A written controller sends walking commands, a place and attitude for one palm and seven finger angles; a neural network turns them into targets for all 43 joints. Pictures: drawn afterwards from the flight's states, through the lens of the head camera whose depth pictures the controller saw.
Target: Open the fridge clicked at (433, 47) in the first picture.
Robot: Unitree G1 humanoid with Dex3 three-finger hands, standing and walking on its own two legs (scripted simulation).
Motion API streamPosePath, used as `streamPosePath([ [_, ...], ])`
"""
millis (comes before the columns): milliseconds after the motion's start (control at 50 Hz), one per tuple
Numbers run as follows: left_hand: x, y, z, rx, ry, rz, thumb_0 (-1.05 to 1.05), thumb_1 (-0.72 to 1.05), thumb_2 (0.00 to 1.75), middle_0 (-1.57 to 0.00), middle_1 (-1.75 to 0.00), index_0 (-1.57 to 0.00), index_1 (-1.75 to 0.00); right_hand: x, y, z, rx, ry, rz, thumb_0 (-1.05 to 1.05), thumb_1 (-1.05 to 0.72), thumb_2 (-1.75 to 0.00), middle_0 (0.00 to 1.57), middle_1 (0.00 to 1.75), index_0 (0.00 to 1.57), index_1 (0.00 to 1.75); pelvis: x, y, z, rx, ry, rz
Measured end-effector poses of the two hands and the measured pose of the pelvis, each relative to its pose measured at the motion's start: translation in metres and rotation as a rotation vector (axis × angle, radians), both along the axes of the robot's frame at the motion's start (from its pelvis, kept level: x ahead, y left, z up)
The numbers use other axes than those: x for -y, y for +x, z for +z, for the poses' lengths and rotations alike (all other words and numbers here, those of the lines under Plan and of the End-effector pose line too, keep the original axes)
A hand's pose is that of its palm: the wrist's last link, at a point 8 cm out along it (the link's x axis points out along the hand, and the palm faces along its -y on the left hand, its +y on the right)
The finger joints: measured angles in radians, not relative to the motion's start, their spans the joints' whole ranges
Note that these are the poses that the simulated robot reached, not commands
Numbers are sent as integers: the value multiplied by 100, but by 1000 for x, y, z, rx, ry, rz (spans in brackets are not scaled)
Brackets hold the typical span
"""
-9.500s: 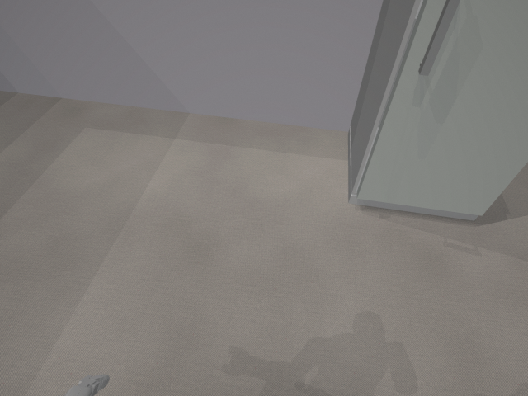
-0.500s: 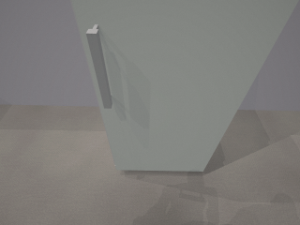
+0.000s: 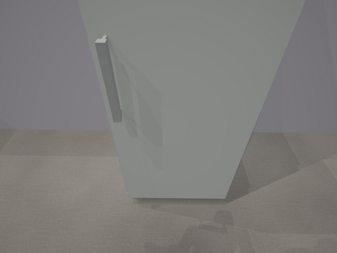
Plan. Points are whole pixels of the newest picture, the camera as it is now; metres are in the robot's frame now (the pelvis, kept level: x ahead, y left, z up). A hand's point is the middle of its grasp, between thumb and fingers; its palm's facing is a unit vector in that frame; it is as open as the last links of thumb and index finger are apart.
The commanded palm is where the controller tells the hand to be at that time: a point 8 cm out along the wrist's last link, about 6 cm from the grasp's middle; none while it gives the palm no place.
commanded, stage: come to a stop and stand still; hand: left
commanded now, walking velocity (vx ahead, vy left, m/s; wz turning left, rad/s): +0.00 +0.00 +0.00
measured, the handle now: (112, 82) +0.58 +0.21 +0.13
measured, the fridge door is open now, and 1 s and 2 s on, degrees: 0 0 0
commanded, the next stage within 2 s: look again from close up in 0.62 s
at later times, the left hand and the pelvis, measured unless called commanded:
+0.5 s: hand out of the picture -0.01 +0.23 -0.17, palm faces +0.01 -0.96 -0.26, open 7.4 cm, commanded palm none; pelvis -0.02 +0.02 +0.00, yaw +1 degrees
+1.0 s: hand out of the picture -0.01 +0.21 -0.17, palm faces +0.03 -0.97 -0.23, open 7.4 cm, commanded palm none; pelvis -0.01 +0.02 +0.01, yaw +1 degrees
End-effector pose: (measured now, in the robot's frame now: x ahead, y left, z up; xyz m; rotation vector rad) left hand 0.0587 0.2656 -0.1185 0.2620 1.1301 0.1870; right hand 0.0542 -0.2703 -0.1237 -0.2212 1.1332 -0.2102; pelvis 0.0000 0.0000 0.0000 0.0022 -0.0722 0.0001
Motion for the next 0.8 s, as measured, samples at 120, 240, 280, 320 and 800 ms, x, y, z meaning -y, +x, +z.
streamPosePath([
  [120, -4, -12, 1, -7, 2, -5, 1, 91, 90, -20, -30, -20, -29, 8, -15, 5, -25, -17, 16, 0, -91, -90, 20, 30, 20, 29, 1, -12, 2, -4, -1, 4],
  [240, -10, -34, -3, -58, -4, 7, 1, 91, 90, -20, -30, -20, -29, 3, -43, 4, -99, -15, 9, 0, -91, -90, 20, 30, 20, 29, -3, -19, 3, -13, -8, 11],
  [280, -12, -42, -5, -80, -8, 13, 1, 91, 90, -20, -30, -20, -29, 0, -53, 3, -127, -12, 5, 0, -91, -90, 20, 30, 20, 29, -5, -21, 4, -16, -11, 13],
  [320, -13, -49, -8, -101, -13, 18, 1, 91, 90, -20, -30, -20, -29, -5, -62, 2, -154, -8, 0, 0, -91, -90, 20, 30, 20, 29, -7, -22, 4, -18, -13, 14],
  [800, -2, -88, -18, -224, -69, 73, 1, 91, 90, -20, -30, -20, -29, -54, -40, -9, -157, 70, 10, 0, -91, -90, 21, 30, 20, 29, -25, -15, 5, -29, -5, 23],
])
